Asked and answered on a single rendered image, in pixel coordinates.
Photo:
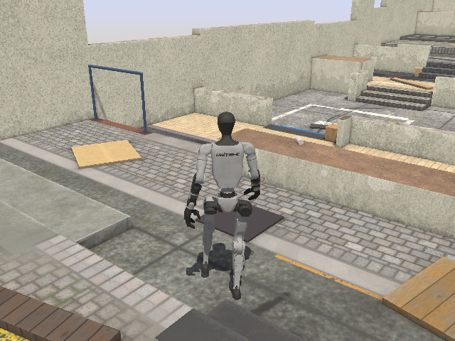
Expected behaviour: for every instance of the right robot upper arm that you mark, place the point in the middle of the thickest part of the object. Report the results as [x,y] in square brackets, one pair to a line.
[251,160]

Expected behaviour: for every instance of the robot left foot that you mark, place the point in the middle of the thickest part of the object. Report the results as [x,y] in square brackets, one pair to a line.
[205,267]

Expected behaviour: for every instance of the robot left hand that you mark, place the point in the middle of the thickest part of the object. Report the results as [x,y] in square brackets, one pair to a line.
[187,217]

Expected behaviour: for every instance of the right robot shin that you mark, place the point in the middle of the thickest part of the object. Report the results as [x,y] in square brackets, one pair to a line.
[237,266]

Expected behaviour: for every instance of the robot right hand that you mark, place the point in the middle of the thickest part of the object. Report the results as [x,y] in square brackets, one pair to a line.
[249,190]

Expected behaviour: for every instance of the left robot upper arm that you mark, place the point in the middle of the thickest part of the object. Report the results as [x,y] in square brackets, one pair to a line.
[204,150]

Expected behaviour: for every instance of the robot left forearm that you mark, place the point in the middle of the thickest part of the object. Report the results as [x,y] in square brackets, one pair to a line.
[193,195]

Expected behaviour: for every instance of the robot right forearm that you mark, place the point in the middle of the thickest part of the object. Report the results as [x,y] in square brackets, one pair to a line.
[256,183]

